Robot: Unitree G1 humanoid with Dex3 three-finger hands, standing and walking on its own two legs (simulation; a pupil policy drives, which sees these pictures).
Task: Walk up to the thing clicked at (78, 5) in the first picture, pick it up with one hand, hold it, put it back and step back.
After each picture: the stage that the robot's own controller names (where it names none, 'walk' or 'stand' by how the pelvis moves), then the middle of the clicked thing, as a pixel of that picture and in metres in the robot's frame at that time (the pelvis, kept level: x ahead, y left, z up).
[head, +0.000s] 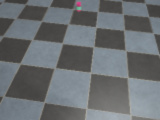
stand; (78, 6) +2.06 +0.01 -0.72
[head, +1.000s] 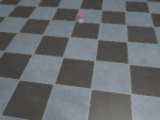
walk; (80, 18) +1.94 +0.15 -0.72
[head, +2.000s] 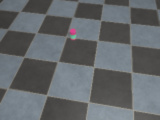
walk; (73, 34) +1.33 +0.18 -0.72
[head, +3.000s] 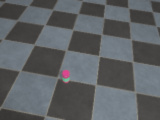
walk; (65, 76) +0.82 +0.13 -0.70
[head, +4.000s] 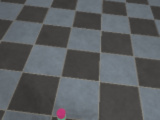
walk; (61, 115) +0.45 +0.12 -0.70
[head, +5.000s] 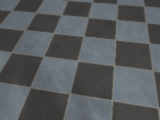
stand; out of the picture +0.26 +0.13 -0.70
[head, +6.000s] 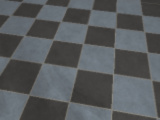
stand; out of the picture +0.22 +0.10 -0.72
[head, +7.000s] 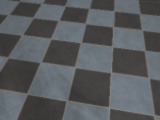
stand; out of the picture +0.23 +0.12 -0.72
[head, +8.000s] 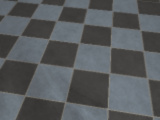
stand; out of the picture +0.21 +0.13 -0.73
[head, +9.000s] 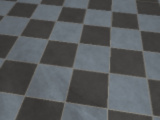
stand; out of the picture +0.22 +0.13 -0.73
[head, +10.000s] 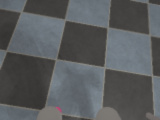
go down; (56, 113) +0.25 +0.12 -0.55
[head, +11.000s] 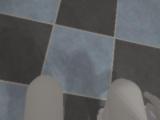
go down; (53, 89) +0.31 +0.13 -0.32
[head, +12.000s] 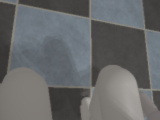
close in; (27, 85) +0.30 +0.15 -0.24
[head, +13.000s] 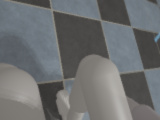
close; out of the picture +0.31 +0.16 -0.21
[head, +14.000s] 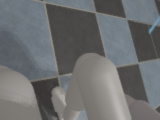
close; out of the picture +0.30 +0.16 -0.22
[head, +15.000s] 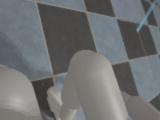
lift; out of the picture +0.30 +0.15 -0.21
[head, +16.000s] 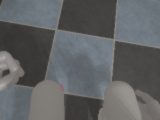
lift; (57, 91) +0.31 +0.13 -0.37
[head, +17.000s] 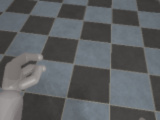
go down; out of the picture +0.25 +0.10 -0.67
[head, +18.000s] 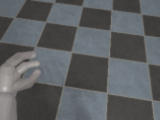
close; out of the picture +0.25 +0.11 -0.66
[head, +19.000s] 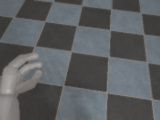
stand; out of the picture +0.25 +0.11 -0.66
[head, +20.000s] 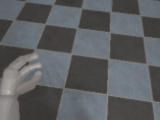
stand; out of the picture +0.25 +0.11 -0.66
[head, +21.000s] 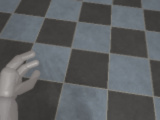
stand; out of the picture +0.26 +0.11 -0.64
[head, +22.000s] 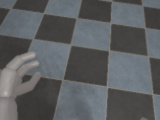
stand; out of the picture +0.26 +0.11 -0.63
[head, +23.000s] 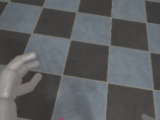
stand; out of the picture +0.26 +0.11 -0.61
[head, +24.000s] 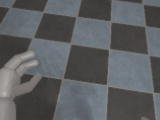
stand; out of the picture +0.26 +0.11 -0.63
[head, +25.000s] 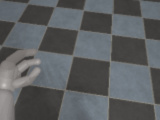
stand; out of the picture +0.24 +0.11 -0.67
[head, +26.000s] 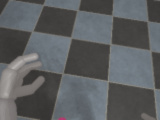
stand; out of the picture +0.26 +0.11 -0.61
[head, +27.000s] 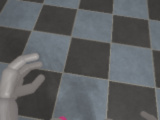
stand; out of the picture +0.26 +0.11 -0.60
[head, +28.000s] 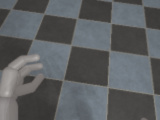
stand; out of the picture +0.25 +0.11 -0.63
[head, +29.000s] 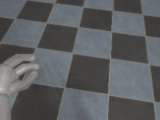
stand; out of the picture +0.24 +0.11 -0.66
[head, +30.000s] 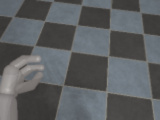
stand; out of the picture +0.26 +0.11 -0.66
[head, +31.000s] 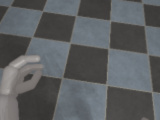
stand; out of the picture +0.26 +0.11 -0.64
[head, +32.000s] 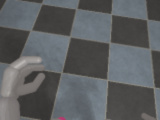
close; out of the picture +0.26 +0.11 -0.60
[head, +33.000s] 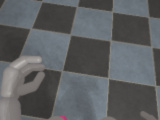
close; out of the picture +0.27 +0.11 -0.59
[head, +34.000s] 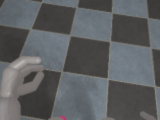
close; out of the picture +0.26 +0.11 -0.59
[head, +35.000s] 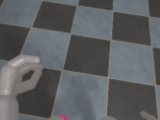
close; out of the picture +0.27 +0.11 -0.59
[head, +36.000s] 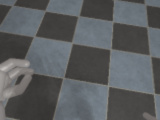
hold; out of the picture +0.26 +0.11 -0.62
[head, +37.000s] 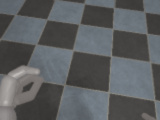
close; out of the picture +0.25 +0.11 -0.65
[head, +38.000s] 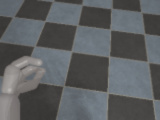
close; out of the picture +0.25 +0.11 -0.66
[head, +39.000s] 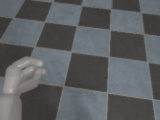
close; out of the picture +0.25 +0.11 -0.66
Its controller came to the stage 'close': yes
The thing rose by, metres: 0.00
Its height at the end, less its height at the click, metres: +0.00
